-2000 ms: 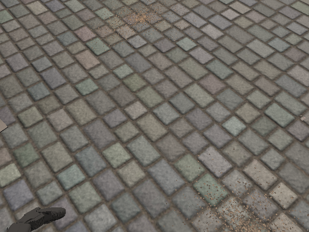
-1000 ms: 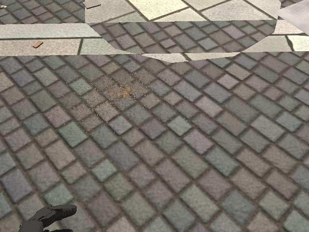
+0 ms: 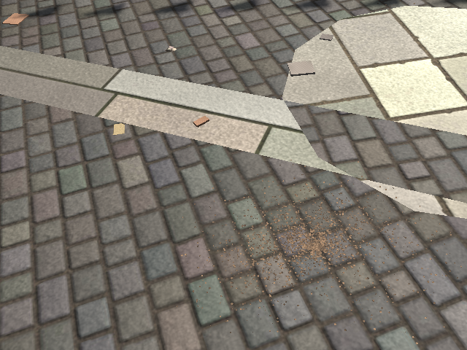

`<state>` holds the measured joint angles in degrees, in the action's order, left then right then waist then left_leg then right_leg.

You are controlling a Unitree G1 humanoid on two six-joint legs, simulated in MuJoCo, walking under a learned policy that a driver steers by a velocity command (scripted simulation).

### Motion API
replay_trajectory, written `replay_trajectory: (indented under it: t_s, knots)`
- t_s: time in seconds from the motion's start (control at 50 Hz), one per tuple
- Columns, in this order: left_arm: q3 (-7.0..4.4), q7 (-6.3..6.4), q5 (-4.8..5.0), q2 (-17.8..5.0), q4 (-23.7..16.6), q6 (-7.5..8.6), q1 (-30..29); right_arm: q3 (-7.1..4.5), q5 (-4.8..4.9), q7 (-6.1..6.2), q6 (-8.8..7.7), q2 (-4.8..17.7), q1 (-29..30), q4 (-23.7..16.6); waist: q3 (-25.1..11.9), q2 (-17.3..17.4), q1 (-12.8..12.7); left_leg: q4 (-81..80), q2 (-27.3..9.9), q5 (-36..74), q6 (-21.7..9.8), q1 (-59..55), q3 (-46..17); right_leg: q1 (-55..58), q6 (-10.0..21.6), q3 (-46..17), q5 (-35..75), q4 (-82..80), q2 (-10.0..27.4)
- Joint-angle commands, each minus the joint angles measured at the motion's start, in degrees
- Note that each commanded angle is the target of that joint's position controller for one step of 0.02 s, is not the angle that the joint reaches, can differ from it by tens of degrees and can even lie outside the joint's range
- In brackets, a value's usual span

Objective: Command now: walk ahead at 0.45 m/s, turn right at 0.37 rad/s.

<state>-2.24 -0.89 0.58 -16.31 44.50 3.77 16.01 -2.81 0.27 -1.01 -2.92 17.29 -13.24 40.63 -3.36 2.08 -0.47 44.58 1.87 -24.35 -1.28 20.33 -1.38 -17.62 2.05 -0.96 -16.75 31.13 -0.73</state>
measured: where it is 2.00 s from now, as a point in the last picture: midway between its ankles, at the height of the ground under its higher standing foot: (316, 210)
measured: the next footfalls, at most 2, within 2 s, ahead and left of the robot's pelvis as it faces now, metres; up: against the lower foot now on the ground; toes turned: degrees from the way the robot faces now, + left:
left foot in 0.36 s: +0.35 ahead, +0.09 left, +0.00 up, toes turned -16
right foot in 0.82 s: +0.53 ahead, -0.25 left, +0.00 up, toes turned -21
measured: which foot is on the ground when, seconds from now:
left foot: up 0.00-0.34, down 0.36-0.84, up 0.86-1.00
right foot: down 0.00-0.38, up 0.40-0.80, down 0.82-1.00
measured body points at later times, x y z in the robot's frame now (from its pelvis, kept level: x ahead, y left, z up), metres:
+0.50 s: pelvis +0.25 +0.01 +0.00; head +0.28 +0.00 +0.45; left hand +0.40 +0.27 -0.11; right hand +0.34 -0.29 -0.09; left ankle +0.31 +0.11 -0.74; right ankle +0.13 -0.10 -0.65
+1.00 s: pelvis +0.49 -0.14 +0.01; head +0.52 -0.16 +0.45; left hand +0.69 +0.08 -0.09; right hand +0.49 -0.43 -0.13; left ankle +0.52 +0.03 -0.65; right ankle +0.49 -0.24 -0.74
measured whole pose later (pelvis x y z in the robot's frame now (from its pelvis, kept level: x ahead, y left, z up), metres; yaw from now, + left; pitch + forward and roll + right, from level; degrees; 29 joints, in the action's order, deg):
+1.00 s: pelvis +0.49 -0.14 +0.01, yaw -16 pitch +1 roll +0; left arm -2.8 -1.1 -0.7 -14.8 41.1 4.4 13.2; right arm -3.4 1.9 -0.5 -2.8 18.0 -15.5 48.4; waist 2.8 2.4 0.0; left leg 65.0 -4.9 -18.0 0.0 29.4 -2.5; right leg -14.4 2.4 5.9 -10.4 24.2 -0.2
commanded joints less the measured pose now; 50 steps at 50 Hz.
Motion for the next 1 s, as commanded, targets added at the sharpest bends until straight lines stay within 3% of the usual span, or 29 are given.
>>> replay_trajectory:
  t_s: [0.02,0.06,0.18,0.28,0.32,0.34,0.36,0.38,0.4,0.42,0.44,0.46,0.5,0.56,0.62,0.66,0.72,0.76,0.78,0.8,0.82,0.84,0.86,0.88,0.9,0.92,0.94,0.96,1.0]
  knots:
    - [-2.8,0.26,-0.47,-9.93,-2.26,0.87,8.54,-1.64,0.54,-0.13,-3.44,6.28,8.23,-6.97,4.72,-9.82,-3.81,13.43,-2.92,0.52,-0.11,31.45,-2.96,22.8,13.49,-32.25,-9.18,-18.23,17.78]
    - [-2.45,0.88,0.26,-8.92,-2.84,0.35,7.33,-1.76,-0.83,-0.38,-3.93,5.59,9.7,-7.19,4.53,-8.02,-2.92,8.72,-3.87,6.66,0.87,28.92,-2.46,21.38,11.76,-26.21,2.74,-18.24,14.95]
    - [-3.14,2.6,0.52,-9.61,-2.93,-1.02,8.26,-0.46,-0.13,-1.09,-3.77,1.3,16.6,-8.0,4.97,-9.03,-3.77,-10.22,0.1,21.48,4.12,13.67,0.14,10.79,9.24,-15.57,15.96,-17.82,8.45]
    - [-3.87,2.95,1.32,-10.21,-2.22,-1.68,9.84,-1.32,0.7,-1.18,-4.15,3.9,18.53,-8.59,5.54,-9.98,-3.37,-16.77,0.19,23.7,2.97,5.98,-2.09,10.42,7.73,-20.63,14.59,-15.05,10.56]
    - [-4.06,2.89,1.26,-9.99,-2.63,-1.91,8.34,-2.26,0.69,-0.72,-4.4,5.66,13.89,-7.47,3.96,-10.72,-0.48,-18.89,0.0,21.61,1.04,-1.2,-1.49,10.41,6.34,-21.15,20.17,-10.88,10.18]
    - [-3.76,2.74,1.05,-8.91,-3.24,-1.9,7.4,-3.21,0.25,-0.22,-4.51,7.24,8.22,-6.04,0.34,-10.07,2.46,-20.18,-0.69,21.72,-0.58,-10.09,-1.1,8.81,4.77,-19.37,25.21,-4.62,7.43]
    - [-2.85,2.46,0.16,-6.48,-4.85,-1.8,5.81,-4.15,-0.56,0.35,-4.53,9.86,-1.08,-4.78,-7.69,-6.9,6.95,-17.98,-7.87,19.27,-4.08,-24.99,-7.28,2.31,2.98,-16.77,21.11,9.11,4.37]
    - [-1.22,2.4,0.85,-1.06,-6.37,-1.15,12.53,-5.3,-1.34,0.58,-3.67,14.65,-8.38,-3.18,-18.41,9.58,5.83,-20.51,-22.38,7.55,-12.63,-46.4,-31.04,-16.5,-0.96,-9.74,-2.78,29.88,-3.77]
    - [-1.52,2.41,1.79,-4.32,-5.91,-0.78,14.31,-4.28,-0.31,0.23,-3.28,10.61,-7.72,-2.66,-17.14,15.23,4.73,-26.53,-26.27,-2.81,-14.45,-44.56,-43.52,-24.63,-1.42,-9.75,-16.07,39.86,-1.24]
    - [-2.8,2.28,2.17,-8.71,-5.73,-0.86,9.2,-3.22,0.06,0.52,-3.0,6.66,-4.23,-3.08,-7.4,8.59,5.32,-28.0,-23.93,-4.41,-12.26,-36.28,-35.62,-27.61,-1.48,-9.33,-11.65,42.76,1.79]
    - [-2.92,2.26,1.62,-9.07,-6.4,-1.06,5.03,-2.76,-0.17,0.72,-2.68,5.27,-1.67,-3.05,-1.99,3.75,4.81,-28.48,-21.53,2.34,-10.73,-28.86,-27.16,-26.49,-1.64,-7.13,-7.47,42.22,3.96]
    - [-2.85,2.1,0.79,-7.97,-7.11,-1.0,2.39,-2.32,-0.55,0.54,-2.58,3.94,-0.27,-2.07,1.82,1.84,3.85,-30.12,-18.98,8.8,-10.33,-22.33,-22.07,-24.92,-1.63,-6.63,-4.92,39.62,5.14]
    - [-2.62,1.56,0.84,-5.5,-7.29,-1.38,2.3,-1.92,-1.22,0.32,-2.99,2.85,1.2,-0.87,3.96,3.89,1.43,-33.12,-16.16,14.6,-10.1,-15.23,-15.45,-20.49,-1.36,-6.44,-2.78,35.87,6.76]
    - [-1.57,1.13,0.4,-2.68,-8.51,-1.66,-0.55,-2.53,-0.2,0.02,-3.77,4.62,0.98,1.17,5.88,2.69,0.57,-36.53,-16.42,20.77,-11.95,-12.16,-10.29,-20.59,-1.89,-5.23,-0.71,27.4,7.11]
    - [-0.64,0.08,-0.25,-2.03,-9.59,-0.74,-5.31,-3.03,0.41,-0.01,-3.58,6.88,1.1,2.34,6.12,1.38,1.36,-37.34,-14.66,25.74,-11.38,-11.63,-4.28,-18.11,-1.8,-2.78,9.31,15.65,7.29]
    - [-0.31,-0.59,-0.02,-2.11,-10.37,-0.06,-9.27,-3.15,0.97,0.02,-3.2,8.02,-0.3,3.25,6.39,1.09,2.79,-37.07,-13.53,26.64,-10.13,-11.11,-1.48,-14.69,-1.58,-0.69,14.73,8.94,6.13]
    - [-0.52,-1.1,0.44,-3.45,-12.34,0.11,-14.25,-3.43,1.68,0.04,-2.49,9.86,-4.29,5.48,7.01,1.2,3.97,-36.01,-15.69,26.65,-8.99,-15.31,-1.59,-13.65,-0.53,-0.1,15.46,3.7,5.12]
    - [-0.99,-1.21,0.25,-4.61,-13.14,0.17,-15.36,-3.49,2.01,0.15,-1.67,10.64,-5.97,6.76,6.96,1.46,3.39,-33.13,-16.95,30.68,-8.03,-18.31,-2.16,-11.55,0.76,0.71,12.07,0.96,3.97]
    - [-1.62,-1.13,0.09,-5.59,-12.74,0.27,-12.92,-3.4,2.08,0.23,-1.25,11.03,-5.88,7.15,5.54,1.7,1.24,-29.37,-16.5,37.07,-7.16,-18.6,-1.78,-6.68,1.57,1.74,11.26,-1.02,2.63]
    - [-2.79,-0.87,-0.19,-7.4,-10.9,0.29,-6.6,-3.01,2.07,0.34,-0.95,10.54,-5.8,7.39,1.73,1.26,-2.46,-21.45,-14.35,44.16,-5.79,-16.98,0.01,3.23,2.8,3.08,11.88,-3.02,0.96]
    - [-4.3,-0.25,-0.47,-10.44,-8.67,0.15,2.42,-2.05,1.35,0.47,-1.02,8.57,-6.02,7.06,-4.22,0.46,-6.7,-9.64,-11.37,41.2,-3.66,-10.09,1.85,17.62,4.46,0.86,12.78,-1.66,3.26]
    - [-5.63,0.58,-2.0,-16.55,-8.12,-0.29,9.94,0.01,0.22,0.26,-1.71,2.64,-9.61,4.8,-14.22,-10.98,-7.39,13.53,-4.22,19.22,0.82,10.58,5.05,39.51,11.63,-21.62,5.74,-2.68,19.75]
    - [-4.97,0.54,-1.43,-14.59,-7.94,-0.44,11.27,0.29,0.87,0.32,-2.49,2.75,-10.77,5.5,-20.31,-16.22,-7.35,25.01,-0.45,-8.9,1.2,17.63,-2.97,40.74,15.05,-38.97,-0.39,-11.16,25.63]
    - [-3.66,0.35,-1.09,-10.79,-7.77,-0.27,8.23,-1.42,2.54,0.17,-2.62,8.04,-7.18,4.9,-11.73,-11.58,-7.28,29.57,-3.45,-6.71,0.7,22.64,-5.6,34.44,12.53,-32.25,-3.46,-12.41,23.59]
    - [-3.02,0.27,-0.71,-8.92,-7.66,-0.05,4.78,-1.46,2.78,0.16,-2.58,7.95,-3.96,3.87,-5.32,-10.43,-5.65,28.31,-6.08,-2.06,0.27,23.6,-3.92,27.23,10.84,-24.15,-1.52,-13.64,21.32]
    - [-2.51,0.07,-0.8,-7.08,-7.37,0.27,1.16,-1.5,2.03,0.42,-2.26,7.17,-2.53,3.75,-1.49,-8.43,-3.69,25.34,-7.87,2.08,0.43,22.0,-3.26,20.55,9.88,-18.8,1.45,-15.74,18.99]
    - [-2.06,-0.12,-1.06,-5.17,-7.36,0.89,-1.44,-1.85,1.45,0.69,-1.38,6.61,-3.04,4.32,1.02,-8.71,-1.75,23.0,-9.35,5.46,0.46,18.83,-3.71,15.38,8.7,-13.93,4.81,-18.22,16.81]
    - [-2.2,-0.19,-1.34,-5.12,-7.0,1.48,-2.98,-1.7,1.56,0.7,-0.51,5.27,-5.03,4.84,1.35,-10.31,-0.05,22.49,-9.96,7.63,0.99,15.21,-3.89,11.61,9.02,-11.36,7.11,-20.23,16.72]
    - [-2.5,-0.14,-1.42,-4.78,-5.85,2.64,-4.23,-1.46,1.55,0.77,0.77,3.15,-5.2,5.09,3.14,-8.1,1.17,21.01,-10.01,10.45,1.84,14.48,-4.2,8.76,9.51,-6.11,12.73,-22.96,16.37]
Keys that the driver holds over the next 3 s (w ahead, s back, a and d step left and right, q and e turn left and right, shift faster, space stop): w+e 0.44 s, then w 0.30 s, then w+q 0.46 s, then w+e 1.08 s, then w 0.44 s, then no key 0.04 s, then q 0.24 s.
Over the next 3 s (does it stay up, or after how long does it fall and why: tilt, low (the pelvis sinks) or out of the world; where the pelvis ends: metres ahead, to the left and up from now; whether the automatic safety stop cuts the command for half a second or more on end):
stays up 1.47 -0.55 0.00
